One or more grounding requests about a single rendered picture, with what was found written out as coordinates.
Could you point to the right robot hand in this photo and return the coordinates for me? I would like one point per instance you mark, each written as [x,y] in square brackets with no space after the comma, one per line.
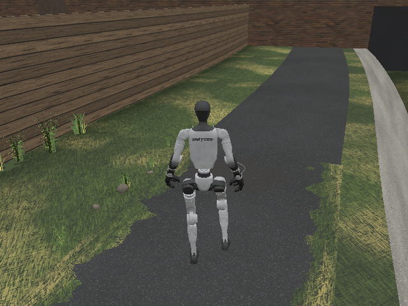
[237,182]

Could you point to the left robot upper arm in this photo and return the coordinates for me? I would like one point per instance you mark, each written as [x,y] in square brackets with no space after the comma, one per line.
[179,145]

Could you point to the left robot forearm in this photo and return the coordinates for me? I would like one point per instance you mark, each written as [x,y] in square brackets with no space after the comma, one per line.
[171,168]

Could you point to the right robot upper arm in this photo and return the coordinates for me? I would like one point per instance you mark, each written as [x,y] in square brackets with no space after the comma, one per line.
[226,144]

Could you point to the humanoid robot head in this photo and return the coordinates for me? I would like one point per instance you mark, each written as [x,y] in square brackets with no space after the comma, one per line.
[202,110]

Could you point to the robot left foot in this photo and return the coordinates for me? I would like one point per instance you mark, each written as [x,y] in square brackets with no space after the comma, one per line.
[194,258]

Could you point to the left robot hand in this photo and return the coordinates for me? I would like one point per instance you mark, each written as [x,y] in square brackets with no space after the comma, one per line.
[168,179]

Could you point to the right robot forearm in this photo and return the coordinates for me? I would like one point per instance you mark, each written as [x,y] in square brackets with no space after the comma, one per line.
[235,169]

